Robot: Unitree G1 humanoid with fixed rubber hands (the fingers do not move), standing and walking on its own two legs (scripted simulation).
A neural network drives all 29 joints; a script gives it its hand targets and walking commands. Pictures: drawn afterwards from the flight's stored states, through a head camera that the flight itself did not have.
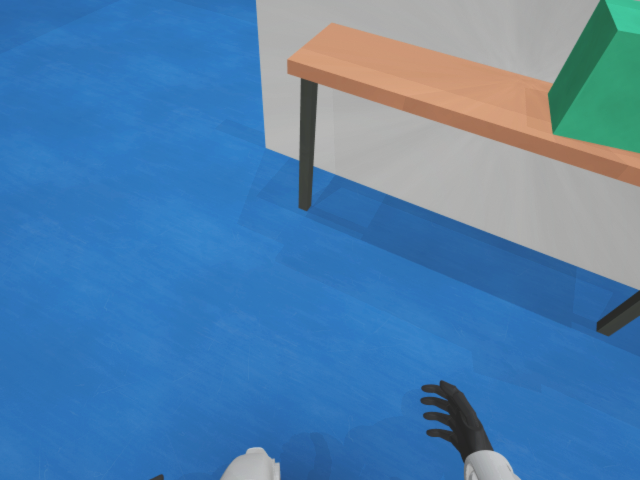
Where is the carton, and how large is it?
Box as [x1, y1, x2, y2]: [548, 0, 639, 152]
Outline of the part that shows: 600,0 548,93 553,134 639,152 639,1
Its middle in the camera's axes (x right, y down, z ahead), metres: +0.72 -0.38 +0.92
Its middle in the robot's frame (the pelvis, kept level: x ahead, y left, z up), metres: +0.98 -0.67 +0.03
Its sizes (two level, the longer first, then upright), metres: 0.210 0.200 0.250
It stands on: a table, 0.65 m high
